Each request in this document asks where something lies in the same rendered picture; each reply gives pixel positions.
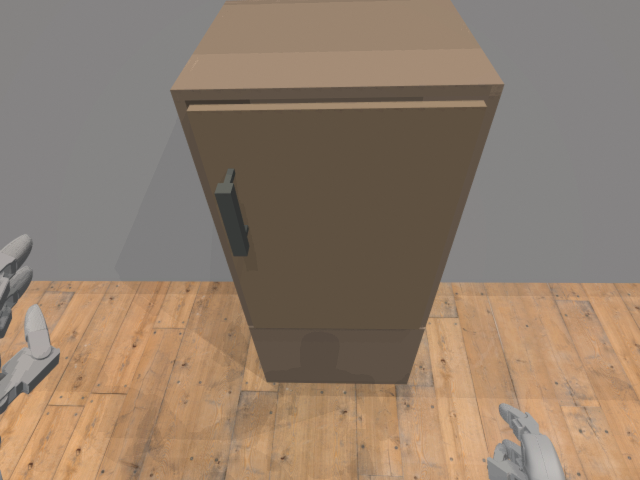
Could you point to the robot right hand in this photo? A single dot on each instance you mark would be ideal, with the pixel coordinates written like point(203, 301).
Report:
point(536, 459)

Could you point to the cupboard door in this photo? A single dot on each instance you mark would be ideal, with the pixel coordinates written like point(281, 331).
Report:
point(348, 204)

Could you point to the handle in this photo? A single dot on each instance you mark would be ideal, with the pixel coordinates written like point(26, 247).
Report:
point(231, 215)

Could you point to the robot left hand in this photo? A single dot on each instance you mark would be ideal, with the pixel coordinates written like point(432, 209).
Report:
point(27, 368)

